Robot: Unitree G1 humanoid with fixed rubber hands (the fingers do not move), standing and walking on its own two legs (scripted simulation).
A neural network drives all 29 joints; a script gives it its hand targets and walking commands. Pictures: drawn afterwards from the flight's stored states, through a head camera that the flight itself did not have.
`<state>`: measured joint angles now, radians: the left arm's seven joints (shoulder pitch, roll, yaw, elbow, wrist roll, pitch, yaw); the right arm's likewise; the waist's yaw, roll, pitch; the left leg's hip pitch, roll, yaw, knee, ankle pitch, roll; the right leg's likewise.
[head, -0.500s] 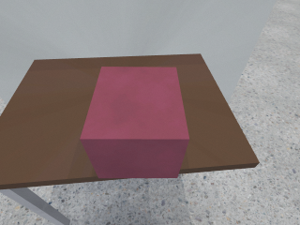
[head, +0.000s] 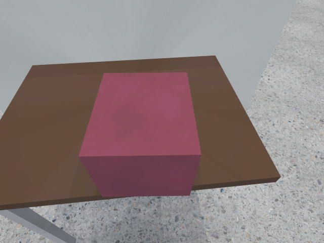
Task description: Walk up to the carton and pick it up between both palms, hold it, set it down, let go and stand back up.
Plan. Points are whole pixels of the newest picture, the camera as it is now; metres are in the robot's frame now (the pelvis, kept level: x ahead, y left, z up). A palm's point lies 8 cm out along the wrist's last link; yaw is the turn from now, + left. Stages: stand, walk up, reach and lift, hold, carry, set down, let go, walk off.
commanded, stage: stand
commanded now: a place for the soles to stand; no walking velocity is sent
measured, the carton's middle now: (145, 133) +0.39 +0.06 +0.06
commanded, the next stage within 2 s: reach and lift in 0.28 s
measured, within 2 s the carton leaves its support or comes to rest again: neither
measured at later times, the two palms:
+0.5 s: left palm out of the picture +0.15 +0.28 -0.13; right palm out of the picture +0.13 -0.25 -0.13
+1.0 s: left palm out of the picture +0.09 +0.28 -0.07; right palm out of the picture +0.08 -0.22 -0.06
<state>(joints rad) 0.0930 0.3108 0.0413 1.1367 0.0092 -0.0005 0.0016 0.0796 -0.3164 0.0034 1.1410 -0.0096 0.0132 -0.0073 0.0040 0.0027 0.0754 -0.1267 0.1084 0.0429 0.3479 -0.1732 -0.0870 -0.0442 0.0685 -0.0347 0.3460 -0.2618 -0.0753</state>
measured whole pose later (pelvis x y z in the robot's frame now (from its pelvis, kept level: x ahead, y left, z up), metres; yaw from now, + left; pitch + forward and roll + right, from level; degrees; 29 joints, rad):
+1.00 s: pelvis -0.05 +0.03 +0.00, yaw -3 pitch -6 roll +1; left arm 0.28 0.31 0.01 0.18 -0.06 0.53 0.05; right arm 0.30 -0.23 -0.07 0.37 0.01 0.20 0.07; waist 0.05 -0.05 0.11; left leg -0.15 0.07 0.08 0.42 -0.16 -0.04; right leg -0.12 0.03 0.01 0.48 -0.26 -0.04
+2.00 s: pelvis -0.04 +0.04 +0.00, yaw -3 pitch -3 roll +0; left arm 0.44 0.28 0.02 -0.34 -0.26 0.36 0.10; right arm 0.47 -0.20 -0.05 -0.28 0.22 0.23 -0.04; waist 0.06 -0.03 0.05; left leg -0.12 0.04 0.08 0.29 -0.11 -0.02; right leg -0.08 0.02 0.02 0.34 -0.20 -0.02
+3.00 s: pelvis -0.04 +0.03 +0.00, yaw -2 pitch -1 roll +0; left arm -0.19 0.31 0.20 -0.27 -0.27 0.76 0.05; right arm -0.22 -0.36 0.02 -0.09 0.46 0.46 -0.17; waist 0.01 -0.04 0.06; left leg -0.18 0.05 0.05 0.31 -0.12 -0.04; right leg -0.14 0.04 0.02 0.34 -0.19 -0.03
